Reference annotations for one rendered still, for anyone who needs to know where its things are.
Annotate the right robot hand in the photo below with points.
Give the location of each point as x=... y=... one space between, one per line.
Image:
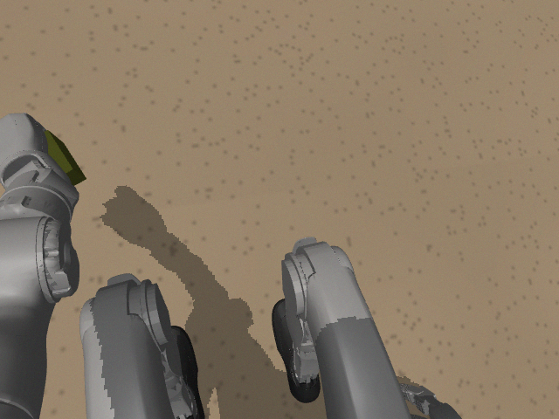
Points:
x=427 y=403

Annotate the left robot foot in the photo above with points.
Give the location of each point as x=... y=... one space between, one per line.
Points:
x=189 y=370

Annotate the right robot foot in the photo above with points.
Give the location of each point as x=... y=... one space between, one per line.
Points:
x=301 y=391

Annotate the left robot arm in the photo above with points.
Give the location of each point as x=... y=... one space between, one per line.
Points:
x=38 y=267

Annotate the left robot hand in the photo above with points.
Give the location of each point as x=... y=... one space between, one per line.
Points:
x=20 y=132

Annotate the small box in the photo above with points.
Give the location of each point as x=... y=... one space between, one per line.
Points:
x=61 y=155

